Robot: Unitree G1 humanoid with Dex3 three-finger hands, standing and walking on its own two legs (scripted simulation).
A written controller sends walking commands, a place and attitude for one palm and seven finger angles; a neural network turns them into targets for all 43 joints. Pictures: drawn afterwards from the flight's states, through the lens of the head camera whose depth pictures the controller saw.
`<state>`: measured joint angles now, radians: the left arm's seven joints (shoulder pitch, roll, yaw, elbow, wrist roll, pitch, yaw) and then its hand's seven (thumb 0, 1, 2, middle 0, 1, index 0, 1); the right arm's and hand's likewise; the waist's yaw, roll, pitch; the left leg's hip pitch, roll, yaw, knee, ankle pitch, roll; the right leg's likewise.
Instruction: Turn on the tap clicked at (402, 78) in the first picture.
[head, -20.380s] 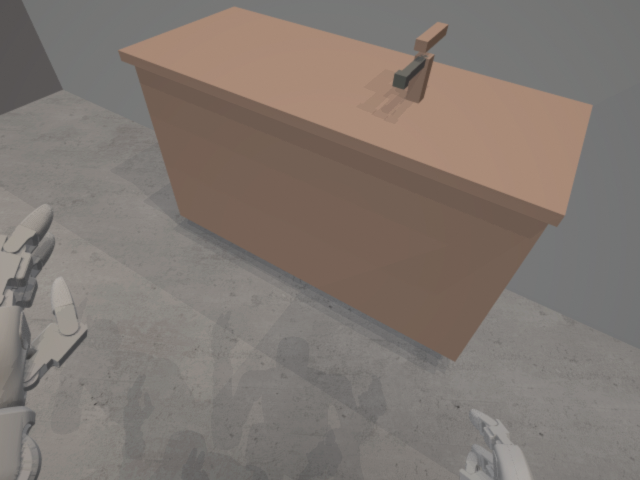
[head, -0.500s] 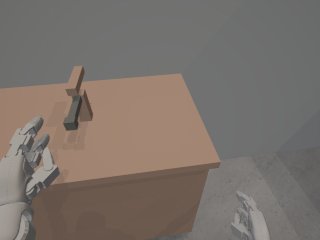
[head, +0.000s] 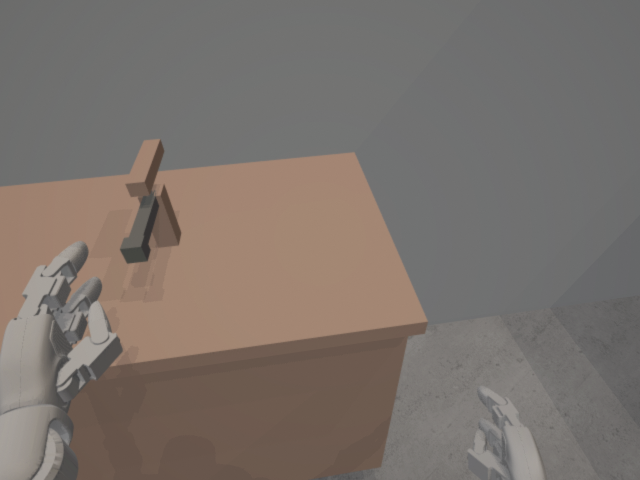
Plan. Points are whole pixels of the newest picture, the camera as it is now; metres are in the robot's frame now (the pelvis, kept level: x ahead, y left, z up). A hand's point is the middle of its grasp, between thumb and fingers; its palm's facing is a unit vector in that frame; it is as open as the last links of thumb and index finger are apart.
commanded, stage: turn the palm inward beside the body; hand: left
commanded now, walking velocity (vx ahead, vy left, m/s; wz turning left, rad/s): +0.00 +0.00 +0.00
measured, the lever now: (135, 249) +0.36 +0.32 +0.12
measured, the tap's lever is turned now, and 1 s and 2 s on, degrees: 0 0 0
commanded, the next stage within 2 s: reach beside the lever's end, fingers flat in 0.12 s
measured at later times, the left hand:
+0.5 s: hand (113, 329) +0.20 +0.24 +0.16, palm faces +0.49 -0.86 -0.14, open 7.4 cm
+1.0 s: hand (102, 308) +0.23 +0.28 +0.15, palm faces +0.49 -0.86 -0.11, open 7.5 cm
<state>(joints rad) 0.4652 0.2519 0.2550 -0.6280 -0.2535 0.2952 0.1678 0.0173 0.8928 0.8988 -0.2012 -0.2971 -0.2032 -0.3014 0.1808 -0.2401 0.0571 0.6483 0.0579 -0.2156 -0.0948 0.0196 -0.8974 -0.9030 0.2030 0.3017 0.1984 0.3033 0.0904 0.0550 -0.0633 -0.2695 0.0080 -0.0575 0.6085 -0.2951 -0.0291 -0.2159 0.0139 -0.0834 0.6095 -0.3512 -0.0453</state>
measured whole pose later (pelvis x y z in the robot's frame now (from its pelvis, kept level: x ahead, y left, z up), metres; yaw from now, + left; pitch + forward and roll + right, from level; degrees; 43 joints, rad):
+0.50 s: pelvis +0.01 -0.01 +0.00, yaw +0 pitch -2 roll +0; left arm 0.39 0.28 0.33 -0.48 -0.28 0.26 0.13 0.02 0.89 0.90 -0.20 -0.30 -0.20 -0.30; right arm 0.19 -0.25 0.04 0.67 0.06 -0.23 -0.11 0.02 -0.90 -0.90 0.20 0.30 0.20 0.30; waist 0.09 0.06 -0.06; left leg -0.26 0.02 -0.07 0.59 -0.30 -0.04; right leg -0.21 0.03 -0.09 0.60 -0.36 -0.06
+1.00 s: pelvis +0.00 +0.01 +0.00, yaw +0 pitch -1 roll +0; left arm 0.25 0.28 0.37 -0.28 -0.26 0.19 0.11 0.02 0.89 0.90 -0.19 -0.27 -0.19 -0.27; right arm 0.19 -0.24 0.04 0.69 0.06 -0.23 -0.12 0.02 -0.90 -0.90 0.20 0.30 0.20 0.30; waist 0.07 0.04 -0.04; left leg -0.27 0.00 -0.05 0.58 -0.28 -0.02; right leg -0.22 0.01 -0.07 0.57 -0.33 -0.04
